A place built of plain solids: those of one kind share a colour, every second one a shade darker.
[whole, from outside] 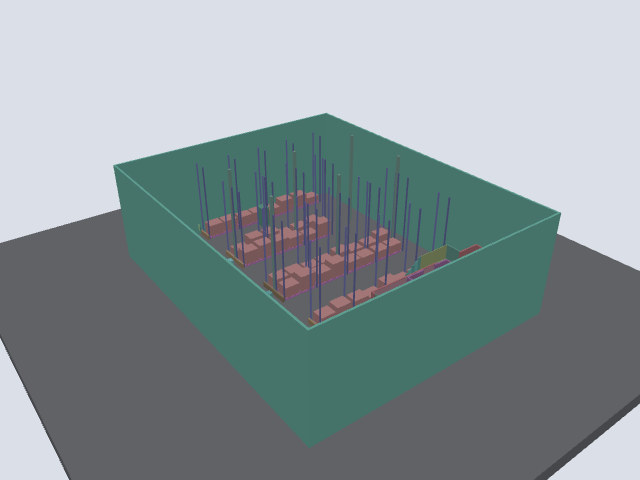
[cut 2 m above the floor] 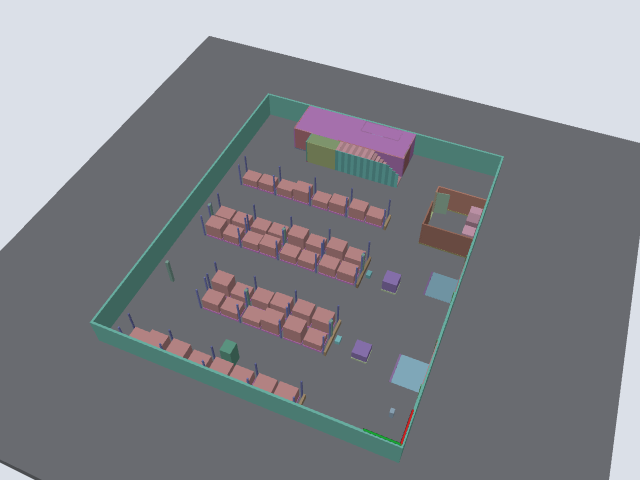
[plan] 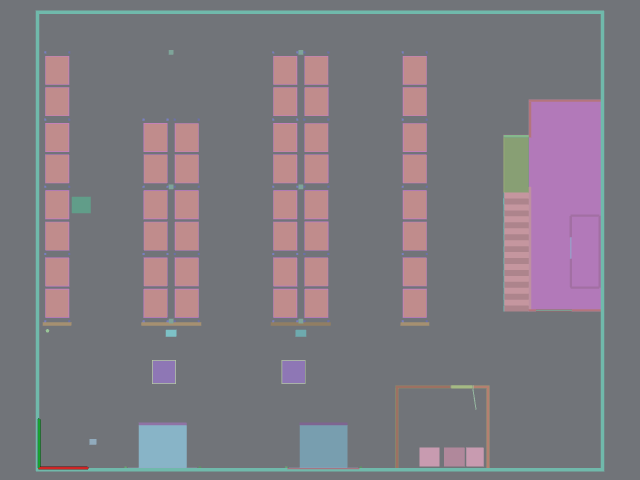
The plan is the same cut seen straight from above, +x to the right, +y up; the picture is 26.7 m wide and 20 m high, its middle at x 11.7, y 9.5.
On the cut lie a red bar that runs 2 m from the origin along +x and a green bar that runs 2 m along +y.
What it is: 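Racking aisles and the goods-in floor of a storage hall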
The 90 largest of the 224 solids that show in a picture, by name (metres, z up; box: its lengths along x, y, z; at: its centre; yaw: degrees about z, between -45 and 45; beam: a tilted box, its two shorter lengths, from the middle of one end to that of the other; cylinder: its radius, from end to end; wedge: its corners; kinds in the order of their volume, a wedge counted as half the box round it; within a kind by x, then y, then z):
{
 "mezz_deck_1": {"box": [3.0, 8.84, 4.3], "at": [21.9, 10.94, 2.1]},
 "wall_1": {"box": [0.15, 19.22, 7.67], "at": [-0.07, 9.46, 3.78]},
 "wall_2": {"box": [23.7, 0.15, 7.67], "at": [11.7, -0.07, 3.78]},
 "wall_3": {"box": [23.7, 0.15, 7.67], "at": [11.7, 18.99, 3.78]},
 "wall_4": {"box": [0.15, 19.22, 7.67], "at": [23.48, 9.46, 3.78]},
 "row_load_1": {"box": [0.95, 1.16, 0.97], "at": [0.75, 6.86, 0.62]},
 "row_load_2": {"box": [0.95, 1.16, 0.95], "at": [0.75, 8.17, 0.62]},
 "row_load_3": {"box": [0.95, 1.16, 0.86], "at": [0.75, 9.66, 0.57]},
 "row_load_4": {"box": [0.95, 1.16, 0.86], "at": [0.75, 10.97, 0.57]},
 "row_load_5": {"box": [0.95, 1.16, 0.68], "at": [0.75, 12.46, 0.48]},
 "row_load_6": {"box": [0.95, 1.16, 1.11], "at": [0.75, 13.77, 0.7]},
 "row_load_7": {"box": [0.95, 1.16, 1.12], "at": [0.75, 15.26, 0.7]},
 "row_load_8": {"box": [0.95, 1.16, 0.59], "at": [0.75, 16.57, 0.44]},
 "row_load_9": {"box": [0.95, 1.16, 0.59], "at": [4.85, 6.86, 0.44]},
 "row_load_10": {"box": [0.95, 1.16, 1.2], "at": [4.85, 8.17, 0.74]},
 "row_load_11": {"box": [0.95, 1.16, 1.11], "at": [4.85, 9.66, 0.69]},
 "row_load_12": {"box": [0.95, 1.16, 0.57], "at": [4.85, 10.97, 0.43]},
 "row_load_13": {"box": [0.95, 1.16, 0.68], "at": [4.85, 12.46, 0.48]},
 "row_load_14": {"box": [0.95, 1.16, 0.85], "at": [4.85, 13.77, 0.56]},
 "row_load_15": {"box": [0.95, 1.16, 1.05], "at": [6.15, 6.86, 0.67]},
 "row_load_16": {"box": [0.95, 1.16, 1.18], "at": [6.15, 8.17, 0.73]},
 "row_load_17": {"box": [0.95, 1.16, 1.06], "at": [6.15, 9.66, 0.67]},
 "row_load_18": {"box": [0.95, 1.16, 0.87], "at": [6.15, 10.97, 0.57]},
 "row_load_19": {"box": [0.95, 1.16, 0.61], "at": [6.15, 12.46, 0.44]},
 "row_load_20": {"box": [0.95, 1.16, 1.21], "at": [6.15, 13.77, 0.74]},
 "row_load_21": {"box": [0.95, 1.16, 0.8], "at": [10.25, 6.86, 0.54]},
 "row_load_22": {"box": [0.95, 1.16, 0.83], "at": [10.25, 8.17, 0.55]},
 "row_load_23": {"box": [0.95, 1.16, 0.65], "at": [10.25, 9.66, 0.46]},
 "row_load_24": {"box": [0.95, 1.16, 0.68], "at": [10.25, 10.97, 0.48]},
 "row_load_25": {"box": [0.95, 1.16, 0.93], "at": [10.25, 12.46, 0.61]},
 "row_load_26": {"box": [0.95, 1.16, 0.67], "at": [10.25, 13.77, 0.48]},
 "row_load_27": {"box": [0.95, 1.16, 0.7], "at": [10.25, 15.26, 0.49]},
 "row_load_28": {"box": [0.95, 1.16, 1.04], "at": [10.25, 16.57, 0.66]},
 "row_load_29": {"box": [0.95, 1.16, 0.82], "at": [11.55, 6.86, 0.55]},
 "row_load_30": {"box": [0.95, 1.16, 1.2], "at": [11.55, 8.17, 0.74]},
 "row_load_31": {"box": [0.95, 1.16, 0.86], "at": [11.55, 9.66, 0.57]},
 "row_load_32": {"box": [0.95, 1.16, 1.2], "at": [11.55, 10.97, 0.74]},
 "row_load_33": {"box": [0.95, 1.16, 0.78], "at": [11.55, 12.46, 0.53]},
 "row_load_34": {"box": [0.95, 1.16, 0.73], "at": [11.55, 13.77, 0.5]},
 "row_load_35": {"box": [0.95, 1.16, 0.7], "at": [11.55, 15.26, 0.49]},
 "row_load_36": {"box": [0.95, 1.16, 0.72], "at": [11.55, 16.57, 0.5]},
 "row_load_37": {"box": [0.95, 1.16, 0.73], "at": [15.65, 6.86, 0.51]},
 "row_load_38": {"box": [0.95, 1.16, 0.96], "at": [15.65, 8.17, 0.62]},
 "row_load_39": {"box": [0.95, 1.16, 0.87], "at": [15.65, 9.66, 0.58]},
 "row_load_40": {"box": [0.95, 1.16, 0.62], "at": [15.65, 10.97, 0.45]},
 "row_load_41": {"box": [0.95, 1.16, 1.08], "at": [15.65, 12.46, 0.68]},
 "row_load_42": {"box": [0.95, 1.16, 0.73], "at": [15.65, 13.77, 0.5]},
 "row_load_43": {"box": [0.95, 1.16, 0.7], "at": [15.65, 15.26, 0.49]},
 "row_load_44": {"box": [0.95, 1.16, 0.61], "at": [15.65, 16.57, 0.44]},
 "mezz_steps_1": {"box": [1.02, 0.25, 1.26], "at": [19.89, 7.88, 0.58]},
 "mezz_steps_2": {"box": [1.02, 0.25, 1.47], "at": [19.89, 8.13, 0.68]},
 "mezz_steps_3": {"box": [1.02, 0.25, 1.67], "at": [19.89, 8.38, 0.78]},
 "mezz_steps_4": {"box": [1.02, 0.25, 1.87], "at": [19.89, 8.63, 0.88]},
 "mezz_steps_5": {"box": [1.02, 0.25, 2.07], "at": [19.89, 8.87, 0.99]},
 "mezz_steps_6": {"box": [1.02, 0.25, 2.27], "at": [19.89, 9.12, 1.09]},
 "mezz_steps_7": {"box": [1.02, 0.25, 2.48], "at": [19.89, 9.37, 1.19]},
 "mezz_steps_8": {"box": [1.02, 0.25, 2.68], "at": [19.89, 9.62, 1.29]},
 "mezz_steps_9": {"box": [1.02, 0.25, 2.88], "at": [19.89, 9.87, 1.39]},
 "mezz_steps_10": {"box": [1.02, 0.25, 3.08], "at": [19.89, 10.11, 1.49]},
 "mezz_steps_11": {"box": [1.02, 0.25, 3.29], "at": [19.89, 10.36, 1.59]},
 "mezz_steps_12": {"box": [1.02, 0.25, 3.49], "at": [19.89, 10.61, 1.69]},
 "mezz_steps_13": {"box": [1.02, 0.25, 3.69], "at": [19.89, 10.86, 1.79]},
 "mezz_steps_14": {"box": [1.02, 0.25, 3.89], "at": [19.89, 11.11, 1.9]},
 "mezz_steps_15": {"box": [1.02, 0.25, 4.09], "at": [19.89, 11.35, 2.0]},
 "mezz_head_landing_1": {"box": [1.02, 2.3, 4.3], "at": [19.89, 12.63, 2.1]},
 "mezz_par_whole_1": {"box": [0.1, 5.11, 5.3], "at": [20.45, 9.17, 2.6]},
 "mezz_par_whole_2": {"box": [0.1, 1.48, 5.3], "at": [20.45, 14.51, 2.6]},
 "mezz_par_whole_3": {"box": [3.0, 0.1, 5.3], "at": [21.9, 15.31, 2.6]},
 "mezz_par_whole_4": {"box": [1.2, 0.1, 5.3], "at": [22.8, 6.57, 2.6]},
 "office_1": {"box": [0.1, 1.2, 6.8], "at": [22.15, 8.12, 3.35]},
 "office_2": {"box": [0.1, 0.9, 6.8], "at": [22.15, 10.07, 3.35]},
 "office_3": {"box": [1.2, 0.1, 6.8], "at": [22.75, 7.52, 3.35]},
 "office_4": {"box": [1.2, 0.1, 6.8], "at": [22.75, 10.52, 3.35]},
 "office_5": {"box": [0.1, 3.0, 6.8], "at": [23.35, 9.02, 3.35]},
 "mezz_par_1": {"box": [0.1, 5.11, 5.26], "at": [20.45, 9.17, 2.58]},
 "room_stock_1": {"box": [0.83, 0.8, 1.23], "at": [16.26, 0.46, 0.57]},
 "room_stock_2": {"box": [0.87, 0.8, 1.44], "at": [17.3, 0.46, 0.67]},
 "room_stock_3": {"box": [0.73, 0.8, 1.3], "at": [18.16, 0.46, 0.6]},
 "room_wall_1": {"box": [0.1, 3.33, 2.55], "at": [14.91, 1.67, 1.23]},
 "room_wall_2": {"box": [2.26, 0.1, 2.55], "at": [15.99, 3.38, 1.23]},
 "room_wall_3": {"box": [0.1, 3.33, 2.55], "at": [18.7, 1.67, 1.23]},
 "lane_load_1": {"box": [0.95, 0.95, 0.57], "at": [5.2, 4.0, 0.43]},
 "lane_load_2": {"box": [0.95, 0.95, 0.86], "at": [10.6, 4.0, 0.57]},
 "left_cage_1": {"box": [0.8, 0.7, 1.75], "at": [1.75, 10.96, 0.82]},
 "mezz_gate_base_1": {"box": [1.5, 0.1, 4.3], "at": [21.45, 6.57, 2.1]},
 "mezz_landing_whole_1": {"box": [1.06, 0.1, 5.3], "at": [19.87, 13.82, 2.6]},
 "mezz_landing_1": {"box": [1.06, 0.1, 5.26], "at": [19.87, 13.82, 2.58]},
 "mezz_rail_head_1": {"box": [0.04, 2.3, 5.3], "at": [19.36, 12.62, 2.6]},
 "shutter_1": {"box": [3.0, 0.05, 3.15], "at": [11.85, -0.03, 1.52]},
 "column_row_1": {"box": [0.2, 0.2, 7.67], "at": [5.5, 6.12, 3.78]}
}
